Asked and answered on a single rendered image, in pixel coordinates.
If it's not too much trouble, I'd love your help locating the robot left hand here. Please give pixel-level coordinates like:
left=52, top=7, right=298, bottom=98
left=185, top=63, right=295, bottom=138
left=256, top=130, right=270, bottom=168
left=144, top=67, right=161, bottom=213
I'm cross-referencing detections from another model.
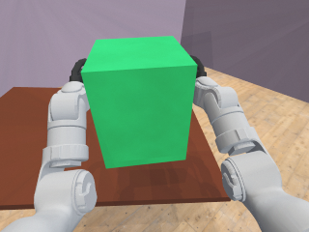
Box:
left=69, top=58, right=87, bottom=83

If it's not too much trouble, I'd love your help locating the carton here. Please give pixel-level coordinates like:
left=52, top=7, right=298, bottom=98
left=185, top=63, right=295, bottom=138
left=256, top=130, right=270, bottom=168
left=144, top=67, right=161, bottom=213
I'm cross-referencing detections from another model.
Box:
left=81, top=36, right=198, bottom=169

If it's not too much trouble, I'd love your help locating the right robot upper arm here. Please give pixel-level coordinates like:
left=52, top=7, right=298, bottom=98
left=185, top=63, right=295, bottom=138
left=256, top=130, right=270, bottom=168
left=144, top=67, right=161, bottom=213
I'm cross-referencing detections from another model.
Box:
left=220, top=150, right=309, bottom=232

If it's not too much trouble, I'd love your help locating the robot left forearm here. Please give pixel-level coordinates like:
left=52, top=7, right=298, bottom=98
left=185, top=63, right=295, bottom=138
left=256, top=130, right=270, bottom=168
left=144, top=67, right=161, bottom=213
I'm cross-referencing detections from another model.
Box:
left=34, top=81, right=90, bottom=211

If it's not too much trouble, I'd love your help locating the robot right forearm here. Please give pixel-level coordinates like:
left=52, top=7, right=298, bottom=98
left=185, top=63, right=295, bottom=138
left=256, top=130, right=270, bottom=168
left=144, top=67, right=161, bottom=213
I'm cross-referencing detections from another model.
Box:
left=193, top=76, right=283, bottom=187

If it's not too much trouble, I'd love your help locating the table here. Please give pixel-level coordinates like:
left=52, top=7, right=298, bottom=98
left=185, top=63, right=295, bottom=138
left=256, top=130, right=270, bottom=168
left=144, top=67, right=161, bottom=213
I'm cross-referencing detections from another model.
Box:
left=0, top=87, right=232, bottom=211

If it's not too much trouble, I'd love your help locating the robot right hand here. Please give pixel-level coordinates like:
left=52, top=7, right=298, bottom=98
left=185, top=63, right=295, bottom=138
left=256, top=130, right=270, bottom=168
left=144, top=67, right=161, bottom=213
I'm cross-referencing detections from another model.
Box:
left=189, top=55, right=207, bottom=78

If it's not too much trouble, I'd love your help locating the left robot upper arm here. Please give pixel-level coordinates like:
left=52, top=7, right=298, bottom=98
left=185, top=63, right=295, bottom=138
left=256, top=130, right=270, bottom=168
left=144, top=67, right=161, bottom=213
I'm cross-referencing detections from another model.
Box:
left=0, top=169, right=98, bottom=232

